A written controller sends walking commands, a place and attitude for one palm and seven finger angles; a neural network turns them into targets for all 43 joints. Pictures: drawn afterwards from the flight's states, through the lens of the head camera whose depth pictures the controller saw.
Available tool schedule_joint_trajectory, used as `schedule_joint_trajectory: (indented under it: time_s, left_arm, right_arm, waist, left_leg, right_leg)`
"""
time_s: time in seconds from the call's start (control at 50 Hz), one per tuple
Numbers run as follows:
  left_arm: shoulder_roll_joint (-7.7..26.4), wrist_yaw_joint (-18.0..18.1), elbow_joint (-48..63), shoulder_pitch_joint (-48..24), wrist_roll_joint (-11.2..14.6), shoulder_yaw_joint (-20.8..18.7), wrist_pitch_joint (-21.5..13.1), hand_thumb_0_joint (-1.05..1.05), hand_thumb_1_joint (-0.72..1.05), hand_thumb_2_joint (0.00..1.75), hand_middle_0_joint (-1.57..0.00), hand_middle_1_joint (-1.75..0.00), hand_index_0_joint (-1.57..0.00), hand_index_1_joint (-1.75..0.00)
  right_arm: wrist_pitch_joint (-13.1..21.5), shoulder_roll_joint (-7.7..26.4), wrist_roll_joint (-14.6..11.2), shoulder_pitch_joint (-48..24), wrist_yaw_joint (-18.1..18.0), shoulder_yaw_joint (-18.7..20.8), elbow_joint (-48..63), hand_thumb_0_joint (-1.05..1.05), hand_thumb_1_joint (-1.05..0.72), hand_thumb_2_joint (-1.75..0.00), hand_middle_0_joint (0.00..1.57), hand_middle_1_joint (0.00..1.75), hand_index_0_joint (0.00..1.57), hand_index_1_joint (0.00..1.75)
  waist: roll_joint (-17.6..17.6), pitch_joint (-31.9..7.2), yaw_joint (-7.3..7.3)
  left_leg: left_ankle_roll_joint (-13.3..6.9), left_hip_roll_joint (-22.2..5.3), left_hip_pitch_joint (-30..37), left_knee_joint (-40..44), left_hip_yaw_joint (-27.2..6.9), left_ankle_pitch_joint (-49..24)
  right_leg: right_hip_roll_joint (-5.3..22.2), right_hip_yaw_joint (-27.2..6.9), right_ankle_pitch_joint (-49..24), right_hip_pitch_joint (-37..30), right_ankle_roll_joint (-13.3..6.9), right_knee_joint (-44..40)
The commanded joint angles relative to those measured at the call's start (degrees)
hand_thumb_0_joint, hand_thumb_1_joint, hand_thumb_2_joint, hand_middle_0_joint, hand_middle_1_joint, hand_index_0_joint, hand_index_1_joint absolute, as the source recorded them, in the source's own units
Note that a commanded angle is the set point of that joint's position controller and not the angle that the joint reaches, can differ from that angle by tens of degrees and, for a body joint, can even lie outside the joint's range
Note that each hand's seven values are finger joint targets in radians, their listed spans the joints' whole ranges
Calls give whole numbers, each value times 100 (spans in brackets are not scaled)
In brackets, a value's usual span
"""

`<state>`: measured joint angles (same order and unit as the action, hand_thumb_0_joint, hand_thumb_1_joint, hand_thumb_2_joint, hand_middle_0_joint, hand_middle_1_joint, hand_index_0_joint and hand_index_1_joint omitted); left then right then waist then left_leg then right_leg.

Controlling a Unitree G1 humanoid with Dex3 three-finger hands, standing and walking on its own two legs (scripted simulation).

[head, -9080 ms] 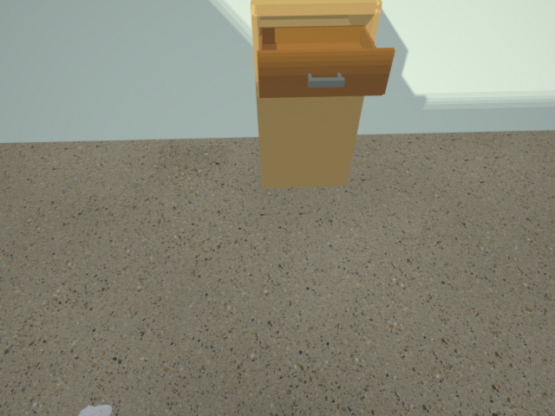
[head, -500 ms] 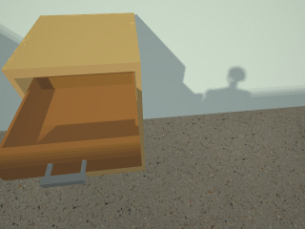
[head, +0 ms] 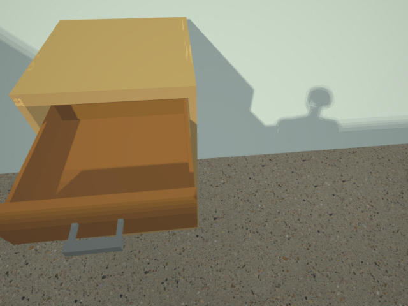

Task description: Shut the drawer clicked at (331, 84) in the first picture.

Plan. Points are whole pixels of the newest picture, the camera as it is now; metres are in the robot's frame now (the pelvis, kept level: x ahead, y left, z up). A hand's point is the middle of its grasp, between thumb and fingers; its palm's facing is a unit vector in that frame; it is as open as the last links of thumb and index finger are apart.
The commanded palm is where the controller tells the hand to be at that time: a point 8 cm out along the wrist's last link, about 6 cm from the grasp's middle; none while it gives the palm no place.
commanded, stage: look again from close up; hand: left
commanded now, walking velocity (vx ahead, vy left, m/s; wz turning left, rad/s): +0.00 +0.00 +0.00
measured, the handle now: (95, 236) +0.24 +0.24 -0.01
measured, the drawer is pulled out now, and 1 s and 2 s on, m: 0.30 0.30 0.30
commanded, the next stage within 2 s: shuffle to correct the standing spot in 0.46 s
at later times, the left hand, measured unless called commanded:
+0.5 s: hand out of the picture -0.01 +0.17 -0.18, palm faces +0.04 -0.99 -0.17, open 7.4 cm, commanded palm none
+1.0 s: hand out of the picture +0.00 +0.18 -0.18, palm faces +0.13 -0.97 -0.22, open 7.4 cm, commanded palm none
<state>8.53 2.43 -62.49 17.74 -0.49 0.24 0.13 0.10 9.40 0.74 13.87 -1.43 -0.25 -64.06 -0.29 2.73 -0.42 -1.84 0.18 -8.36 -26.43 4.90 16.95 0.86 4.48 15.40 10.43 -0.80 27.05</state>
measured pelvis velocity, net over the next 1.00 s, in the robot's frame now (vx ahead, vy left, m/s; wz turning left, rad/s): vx -0.01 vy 0.00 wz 0.07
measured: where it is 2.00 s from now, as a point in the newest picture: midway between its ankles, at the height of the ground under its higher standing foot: outside the picture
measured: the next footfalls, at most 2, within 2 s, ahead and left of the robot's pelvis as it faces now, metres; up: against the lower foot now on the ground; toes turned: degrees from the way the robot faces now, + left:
right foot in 1.34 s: +0.04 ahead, -0.13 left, +0.00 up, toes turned +4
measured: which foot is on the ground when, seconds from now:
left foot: down 0.00-1.00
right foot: down 0.00-1.00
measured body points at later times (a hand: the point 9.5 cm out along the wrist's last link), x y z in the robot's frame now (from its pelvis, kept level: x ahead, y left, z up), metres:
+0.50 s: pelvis +0.00 +0.01 +0.00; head +0.01 +0.01 +0.45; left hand -0.01 +0.22 -0.16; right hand -0.02 -0.20 -0.16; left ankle -0.03 +0.09 -0.74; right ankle -0.01 -0.11 -0.74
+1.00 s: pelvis -0.01 +0.00 -0.01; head +0.02 +0.00 +0.44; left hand -0.01 +0.23 -0.16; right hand +0.01 -0.22 -0.17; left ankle -0.03 +0.09 -0.74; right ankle -0.01 -0.11 -0.74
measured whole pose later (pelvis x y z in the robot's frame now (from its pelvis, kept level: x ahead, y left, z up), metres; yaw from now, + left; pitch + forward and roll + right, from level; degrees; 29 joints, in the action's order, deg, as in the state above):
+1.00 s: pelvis -0.01 +0.00 -0.01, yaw +4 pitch +0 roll +0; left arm 7.6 2.9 -59.4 15.6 -0.9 -2.3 1.0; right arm -1.4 8.9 0.9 15.8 -1.5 1.3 -61.6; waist -1.1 2.9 0.2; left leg -2.2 1.7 -14.9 -34.0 1.5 19.2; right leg 3.0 8.0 18.8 14.8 -0.7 33.5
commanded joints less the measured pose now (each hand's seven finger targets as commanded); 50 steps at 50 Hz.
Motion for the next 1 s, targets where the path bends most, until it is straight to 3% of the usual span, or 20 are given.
schedule_joint_trajectory:
  time_s: [0.0, 0.32, 0.58, 0.68, 0.8, 0.88, 0.94, 0.98]
  left_arm:
    - [503, 15, 104, 328, -32, -90, -129, 0, 90, 90, -20, -30, -20, -30]
    - [271, 34, -88, 534, -38, -90, -103, 0, 90, 90, -20, -30, -20, -30]
    - [230, 48, -58, 535, -29, -144, -94, 0, 90, 90, -20, -30, -20, -30]
    - [274, 54, 68, 432, -40, -216, -27, 0, 90, 90, -20, -30, -20, -30]
    - [357, 56, 249, 302, -59, -299, 13, 0, 90, 90, -20, -30, -20, -30]
    - [503, 60, 378, 308, -62, -366, -2, 0, 90, 90, -20, -30, -20, -30]
    - [734, 67, 470, 266, -67, -430, 16, 0, 90, 90, -20, -30, -20, -30]
    - [842, 72, 558, 142, -78, -466, 27, 0, 90, 90, -20, -30, -20, -30]
  right_arm:
    - [102, 534, -30, 422, -67, 71, 77, 0, -90, -90, 20, 30, 20, 30]
    - [116, 364, -21, 619, -89, 45, -102, 0, -90, -90, 20, 30, 20, 30]
    - [142, 296, -22, 864, -119, 61, -146, 0, -90, -90, 20, 30, 20, 30]
    - [67, 379, -12, 771, -117, 121, -23, 0, -90, -90, 20, 30, 20, 30]
    - [-1, 468, -2, 665, -99, 202, 208, 0, -90, -90, 20, 30, 20, 30]
    - [-26, 467, 7, 574, -78, 223, 403, 0, -90, -90, 20, 30, 20, 30]
    - [-71, 380, 6, 528, -51, 242, 541, 0, -90, -90, 20, 30, 20, 30]
    - [-103, 349, 10, 448, -41, 261, 631, 0, -90, -90, 20, 30, 20, 30]
  waist:
    - [29, -88, 59]
    - [20, 352, 16]
    - [39, 197, 27]
    - [-126, 301, 8]
    - [-21, 176, 6]
    - [232, -77, -15]
    - [734, -152, -24]
    - [886, -123, 28]
  left_leg:
    - [-115, -691, 101, 520, -631, -1468]
    - [-127, -663, -178, 760, -691, -906]
    - [-148, -708, -115, 650, -701, -1502]
    - [-216, -778, -410, 597, -911, -1333]
    - [-288, -787, -745, 425, -1166, -1077]
    - [-184, -548, -997, -69, -938, -1155]
    - [-10, -198, -1196, -786, -516, -893]
    - [81, -164, -1093, -1207, -326, -365]
  right_leg:
    - [536, -539, -1213, -3, -69, -420]
    - [533, -547, -771, 156, -66, -499]
    - [520, -488, -1052, 72, -64, -285]
    - [487, -322, -691, 214, -31, -35]
    - [501, -268, -513, 200, -48, 142]
    - [812, -477, -860, -78, -173, 45]
    - [1339, -762, -1074, -199, -479, -193]
    - [1691, -916, -1164, 40, -719, -349]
